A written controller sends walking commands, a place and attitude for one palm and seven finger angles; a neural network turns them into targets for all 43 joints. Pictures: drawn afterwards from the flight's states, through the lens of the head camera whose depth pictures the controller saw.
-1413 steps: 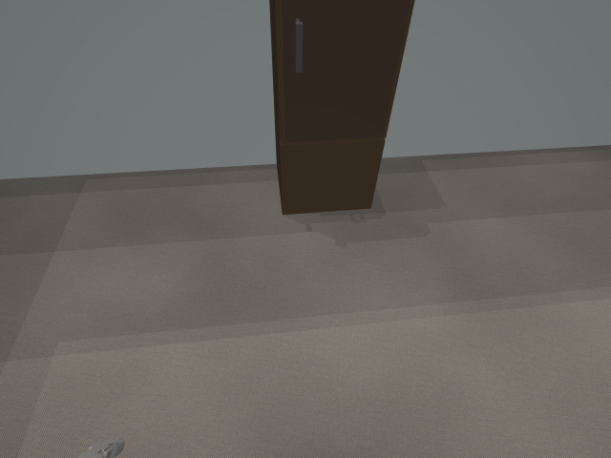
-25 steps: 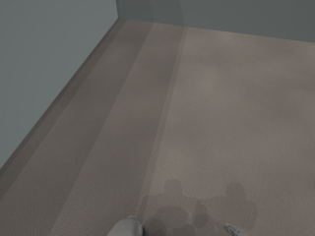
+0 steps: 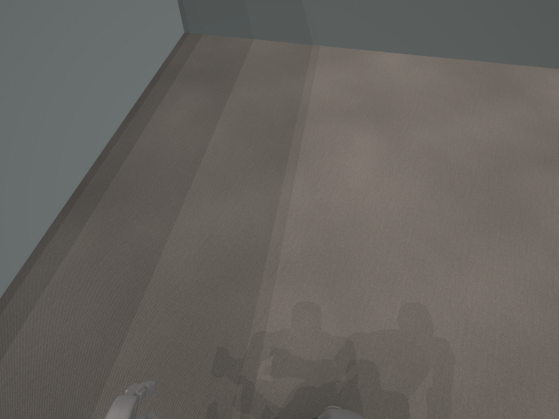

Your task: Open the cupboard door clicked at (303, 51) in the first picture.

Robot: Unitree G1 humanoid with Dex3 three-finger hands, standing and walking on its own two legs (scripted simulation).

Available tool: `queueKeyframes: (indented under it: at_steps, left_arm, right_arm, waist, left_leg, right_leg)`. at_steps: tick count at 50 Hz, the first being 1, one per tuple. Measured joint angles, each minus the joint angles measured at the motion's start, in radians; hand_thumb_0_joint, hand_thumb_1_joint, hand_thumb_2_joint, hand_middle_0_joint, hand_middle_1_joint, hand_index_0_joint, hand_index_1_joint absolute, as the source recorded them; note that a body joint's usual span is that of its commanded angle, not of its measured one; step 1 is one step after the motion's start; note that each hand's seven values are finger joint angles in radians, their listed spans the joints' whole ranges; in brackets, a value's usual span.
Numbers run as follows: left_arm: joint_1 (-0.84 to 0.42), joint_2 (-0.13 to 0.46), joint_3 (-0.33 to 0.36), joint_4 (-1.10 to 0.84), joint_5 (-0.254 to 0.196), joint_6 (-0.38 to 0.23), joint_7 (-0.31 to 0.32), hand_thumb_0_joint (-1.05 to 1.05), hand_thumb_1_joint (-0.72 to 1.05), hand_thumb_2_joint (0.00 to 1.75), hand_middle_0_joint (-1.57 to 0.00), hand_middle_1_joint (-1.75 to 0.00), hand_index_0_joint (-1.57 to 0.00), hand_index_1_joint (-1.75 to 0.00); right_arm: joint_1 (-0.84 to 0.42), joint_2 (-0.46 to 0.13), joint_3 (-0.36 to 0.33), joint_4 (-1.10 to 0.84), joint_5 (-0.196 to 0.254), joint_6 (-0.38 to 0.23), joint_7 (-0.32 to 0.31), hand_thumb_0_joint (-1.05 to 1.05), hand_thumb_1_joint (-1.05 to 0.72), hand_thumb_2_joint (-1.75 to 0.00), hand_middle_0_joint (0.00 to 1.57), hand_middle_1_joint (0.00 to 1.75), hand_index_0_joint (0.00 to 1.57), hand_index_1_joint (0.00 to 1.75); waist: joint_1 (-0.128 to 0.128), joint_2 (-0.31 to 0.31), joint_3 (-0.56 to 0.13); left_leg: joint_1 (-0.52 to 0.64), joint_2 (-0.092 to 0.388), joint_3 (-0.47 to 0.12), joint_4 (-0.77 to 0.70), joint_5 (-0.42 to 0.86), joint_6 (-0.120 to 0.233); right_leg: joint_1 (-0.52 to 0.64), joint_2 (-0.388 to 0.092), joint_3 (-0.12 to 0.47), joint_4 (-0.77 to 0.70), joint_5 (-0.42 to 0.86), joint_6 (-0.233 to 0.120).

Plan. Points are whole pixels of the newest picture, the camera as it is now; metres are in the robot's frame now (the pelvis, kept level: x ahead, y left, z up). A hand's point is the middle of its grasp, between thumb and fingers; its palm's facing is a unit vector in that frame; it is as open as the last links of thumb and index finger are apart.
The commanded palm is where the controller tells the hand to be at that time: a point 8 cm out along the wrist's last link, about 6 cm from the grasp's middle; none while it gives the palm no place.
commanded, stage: turn to face it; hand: left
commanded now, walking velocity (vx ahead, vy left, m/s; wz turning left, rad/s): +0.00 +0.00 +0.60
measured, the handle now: out of the picture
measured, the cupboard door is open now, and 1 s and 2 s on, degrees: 48 48 48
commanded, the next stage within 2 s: none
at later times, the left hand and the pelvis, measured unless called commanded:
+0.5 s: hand out of the picture +0.05 +0.23 -0.19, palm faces +0.36 -0.90 -0.23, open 7.3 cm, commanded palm none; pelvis +0.06 +0.01 -0.01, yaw +20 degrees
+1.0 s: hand out of the picture +0.07 +0.15 -0.14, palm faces +0.56 -0.78 -0.29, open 7.4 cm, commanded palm none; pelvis +0.11 -0.06 +0.01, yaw +37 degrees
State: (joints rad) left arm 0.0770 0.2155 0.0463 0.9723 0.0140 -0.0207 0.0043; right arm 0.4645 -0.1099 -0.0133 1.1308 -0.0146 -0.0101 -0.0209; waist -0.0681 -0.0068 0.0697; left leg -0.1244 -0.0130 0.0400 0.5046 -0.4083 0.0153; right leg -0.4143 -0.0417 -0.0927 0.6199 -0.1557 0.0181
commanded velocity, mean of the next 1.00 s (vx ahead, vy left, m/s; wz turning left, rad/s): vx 0.00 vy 0.00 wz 0.60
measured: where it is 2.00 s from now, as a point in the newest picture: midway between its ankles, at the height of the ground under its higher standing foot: outside the picture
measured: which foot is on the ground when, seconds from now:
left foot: down 0.00-0.02, up 0.04-0.42, down 0.44-0.86, up 0.88-1.00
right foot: down 0.00-0.44, up 0.46-0.84, down 0.86-1.00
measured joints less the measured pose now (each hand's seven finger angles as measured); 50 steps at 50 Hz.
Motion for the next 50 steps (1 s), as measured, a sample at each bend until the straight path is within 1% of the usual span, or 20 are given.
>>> queueKeyframes:
  at_steps: [1, 3, 5, 8, 11, 15, 20, 22, 23, 24, 27, 30, 33, 37, 41, 42, 43, 46, 48, 50]
  left_arm:
    - [-0.011, -0.009, -0.002, -0.008, 0.000, -0.010, 0.002, 0.01, 0.93, 0.90, -0.20, -0.30, -0.20, -0.30]
    - [-0.031, -0.027, -0.010, -0.027, 0.000, -0.026, 0.008, 0.01, 0.92, 0.90, -0.20, -0.30, -0.20, -0.30]
    - [-0.034, -0.044, -0.019, -0.043, -0.001, -0.026, 0.017, 0.00, 0.92, 0.90, -0.20, -0.30, -0.20, -0.30]
    - [-0.010, -0.068, -0.026, -0.047, -0.002, -0.015, 0.025, 0.00, 0.91, 0.90, -0.20, -0.30, -0.20, -0.30]
    - [0.025, -0.083, -0.016, -0.044, -0.009, -0.012, 0.029, -0.01, 0.92, 0.90, -0.20, -0.30, -0.20, -0.30]
    - [0.043, -0.058, 0.000, -0.048, 0.004, -0.005, 0.027, -0.03, 0.94, 0.90, -0.21, -0.30, -0.20, -0.30]
    - [0.076, -0.014, 0.012, -0.045, 0.016, 0.010, 0.017, -0.02, 0.93, 0.90, -0.20, -0.30, -0.20, -0.30]
    - [0.105, 0.005, 0.017, -0.045, 0.012, 0.016, 0.011, -0.01, 0.92, 0.90, -0.20, -0.30, -0.20, -0.30]
    - [0.110, 0.019, 0.020, -0.040, 0.007, 0.025, 0.008, -0.01, 0.92, 0.90, -0.20, -0.30, -0.20, -0.30]
    - [0.108, 0.033, 0.022, -0.036, 0.006, 0.041, 0.008, -0.01, 0.92, 0.90, -0.20, -0.30, -0.20, -0.30]
    - [0.099, 0.060, 0.031, -0.032, 0.008, 0.074, 0.011, 0.00, 0.92, 0.90, -0.20, -0.30, -0.20, -0.30]
    - [0.087, 0.064, 0.032, -0.041, 0.008, 0.076, 0.004, 0.01, 0.91, 0.90, -0.20, -0.30, -0.20, -0.30]
    - [0.084, 0.060, 0.028, -0.057, 0.006, 0.069, 0.000, 0.01, 0.91, 0.90, -0.20, -0.30, -0.20, -0.30]
    - [0.075, 0.051, 0.022, -0.069, 0.000, 0.069, 0.004, 0.01, 0.91, 0.90, -0.20, -0.30, -0.20, -0.30]
    - [0.058, 0.034, 0.011, -0.084, -0.007, 0.061, 0.004, 0.01, 0.91, 0.90, -0.20, -0.30, -0.20, -0.30]
    - [0.058, 0.030, 0.008, -0.090, -0.008, 0.054, 0.004, 0.01, 0.91, 0.90, -0.20, -0.30, -0.20, -0.30]
    - [0.061, 0.023, 0.005, -0.097, -0.005, 0.042, 0.005, 0.01, 0.91, 0.90, -0.20, -0.30, -0.20, -0.30]
    - [0.067, -0.015, -0.014, -0.098, 0.004, 0.027, 0.012, 0.00, 0.91, 0.90, -0.20, -0.30, -0.20, -0.30]
    - [0.081, -0.035, -0.022, -0.096, 0.003, 0.028, 0.016, 0.00, 0.91, 0.90, -0.20, -0.30, -0.20, -0.30]
    - [0.096, -0.048, -0.027, -0.090, 0.001, 0.029, 0.018, 0.00, 0.91, 0.90, -0.20, -0.30, -0.20, -0.30]
  right_arm:
    - [-0.004, -0.003, -0.004, 0.001, 0.005, 0.006, 0.002, 0.00, -0.91, -0.90, 0.20, 0.30, 0.20, 0.30]
    - [-0.038, -0.010, -0.012, -0.008, 0.014, 0.022, 0.002, 0.00, -0.91, -0.90, 0.20, 0.30, 0.20, 0.30]
    - [-0.079, -0.020, -0.020, -0.026, 0.015, 0.036, 0.003, 0.01, -0.91, -0.90, 0.20, 0.30, 0.20, 0.30]
    - [-0.151, -0.047, -0.033, -0.062, 0.010, 0.058, 0.013, 0.01, -0.91, -0.90, 0.20, 0.30, 0.20, 0.30]
    - [-0.221, -0.080, -0.048, -0.107, 0.004, 0.066, 0.022, 0.00, -0.91, -0.90, 0.19, 0.30, 0.20, 0.30]
    - [-0.299, -0.119, -0.064, -0.157, -0.001, 0.071, 0.030, 0.00, -0.91, -0.90, 0.19, 0.30, 0.20, 0.30]
    - [-0.367, -0.144, -0.066, -0.215, -0.003, 0.065, 0.039, 0.00, -0.91, -0.90, 0.19, 0.30, 0.19, 0.30]
    - [-0.376, -0.154, -0.061, -0.243, -0.006, 0.053, 0.045, 0.00, -0.91, -0.90, 0.19, 0.30, 0.19, 0.30]
    - [-0.381, -0.152, -0.061, -0.254, -0.009, 0.042, 0.045, 0.00, -0.91, -0.90, 0.19, 0.30, 0.19, 0.30]
    - [-0.384, -0.147, -0.057, -0.261, -0.009, 0.034, 0.043, 0.00, -0.91, -0.90, 0.19, 0.30, 0.19, 0.30]
    - [-0.370, -0.132, -0.038, -0.272, -0.008, 0.027, 0.033, 0.00, -0.91, -0.90, 0.19, 0.30, 0.20, 0.30]
    - [-0.348, -0.122, -0.028, -0.262, -0.006, 0.031, 0.024, 0.00, -0.91, -0.90, 0.19, 0.30, 0.20, 0.30]
    - [-0.325, -0.113, -0.022, -0.244, -0.004, 0.035, 0.024, 0.00, -0.91, -0.90, 0.20, 0.30, 0.20, 0.30]
    - [-0.296, -0.100, -0.023, -0.226, -0.007, 0.042, 0.030, 0.00, -0.90, -0.90, 0.20, 0.30, 0.20, 0.30]
    - [-0.279, -0.099, -0.033, -0.212, -0.009, 0.058, 0.034, 0.00, -0.90, -0.90, 0.20, 0.30, 0.21, 0.30]
    - [-0.274, -0.102, -0.038, -0.210, -0.006, 0.063, 0.034, 0.00, -0.90, -0.90, 0.20, 0.30, 0.21, 0.30]
    - [-0.269, -0.107, -0.043, -0.208, -0.001, 0.068, 0.035, 0.00, -0.90, -0.90, 0.20, 0.30, 0.21, 0.30]
    - [-0.283, -0.135, -0.065, -0.189, 0.000, 0.087, 0.036, 0.01, -0.90, -0.90, 0.20, 0.30, 0.20, 0.30]
    - [-0.290, -0.147, -0.074, -0.182, -0.001, 0.095, 0.040, 0.01, -0.91, -0.90, 0.20, 0.30, 0.20, 0.30]
    - [-0.295, -0.153, -0.078, -0.179, -0.001, 0.097, 0.045, 0.01, -0.91, -0.90, 0.20, 0.30, 0.20, 0.30]
  waist:
    - [0.001, 0.013, 0.003]
    - [-0.004, 0.024, 0.025]
    - [-0.002, 0.015, 0.037]
    - [0.006, 0.001, 0.027]
    - [0.013, -0.007, 0.010]
    - [0.032, -0.014, -0.001]
    - [0.062, -0.036, 0.012]
    - [0.069, -0.040, 0.010]
    - [0.065, -0.050, 0.009]
    - [0.066, -0.060, 0.015]
    - [0.076, -0.062, 0.025]
    - [0.082, -0.040, 0.029]
    - [0.086, -0.018, 0.028]
    - [0.075, 0.007, 0.024]
    - [0.057, 0.032, 0.027]
    - [0.054, 0.036, 0.024]
    - [0.055, 0.042, 0.019]
    - [0.048, 0.065, 0.034]
    - [0.042, 0.060, 0.036]
    - [0.035, 0.047, 0.033]
  left_leg:
    - [-0.029, 0.006, -0.011, 0.066, -0.024, -0.008]
    - [-0.132, 0.005, -0.023, 0.327, -0.136, -0.032]
    - [-0.229, 0.009, -0.012, 0.559, -0.163, -0.050]
    - [-0.337, 0.043, 0.005, 0.698, -0.098, -0.068]
    - [-0.398, 0.074, 0.011, 0.673, -0.025, -0.080]
    - [-0.406, 0.097, 0.029, 0.542, 0.023, -0.085]
    - [-0.313, 0.086, 0.073, 0.292, 0.027, -0.069]
    - [-0.244, 0.069, 0.086, 0.151, 0.125, -0.043]
    - [-0.253, 0.056, 0.082, 0.158, 0.120, -0.010]
    - [-0.268, 0.045, 0.076, 0.186, 0.098, 0.011]
    - [-0.263, 0.035, 0.050, 0.172, 0.085, 0.023]
    - [-0.236, 0.026, 0.020, 0.091, 0.132, 0.013]
    - [-0.212, 0.017, -0.007, 0.025, 0.169, 0.010]
    - [-0.202, 0.012, -0.050, -0.005, 0.189, -0.007]
    - [-0.225, 0.007, -0.103, 0.027, 0.180, -0.038]
    - [-0.237, 0.003, -0.116, 0.048, 0.172, -0.048]
    - [-0.257, -0.001, -0.127, 0.083, 0.155, -0.051]
    - [-0.351, -0.020, -0.117, 0.390, -0.056, -0.055]
    - [-0.400, -0.015, -0.081, 0.579, -0.048, -0.067]
    - [-0.420, 0.002, -0.053, 0.671, -0.010, -0.081]
  right_leg:
    - [0.020, 0.004, -0.014, -0.017, -0.054, -0.027]
    - [0.030, -0.006, -0.041, 0.011, -0.126, -0.060]
    - [0.064, -0.027, -0.066, 0.000, -0.139, -0.065]
    - [0.119, -0.046, -0.105, -0.054, -0.132, -0.065]
    - [0.158, -0.059, -0.147, -0.096, -0.130, -0.061]
    - [0.187, -0.074, -0.210, -0.098, -0.152, -0.053]
    - [0.189, -0.109, -0.269, -0.019, -0.217, -0.031]
    - [0.168, -0.133, -0.283, 0.065, -0.265, -0.013]
    - [0.132, -0.142, -0.250, 0.152, -0.317, 0.009]
    - [0.086, -0.131, -0.182, 0.257, -0.377, 0.025]
    - [-0.029, -0.075, -0.038, 0.499, -0.395, 0.052]
    - [-0.098, -0.055, 0.037, 0.580, -0.291, 0.069]
    - [-0.115, -0.051, 0.079, 0.545, -0.236, 0.079]
    - [-0.074, -0.040, 0.095, 0.390, -0.253, 0.083]
    - [0.027, -0.009, 0.082, 0.142, -0.248, 0.071]
    - [0.065, -0.002, 0.074, 0.056, -0.204, 0.066]
    - [0.097, 0.001, 0.062, -0.009, -0.198, 0.036]
    - [0.113, -0.010, 0.019, 0.007, -0.205, -0.033]
    - [0.144, -0.026, -0.008, -0.026, -0.191, -0.043]
    - [0.172, -0.038, -0.035, -0.064, -0.176, -0.045]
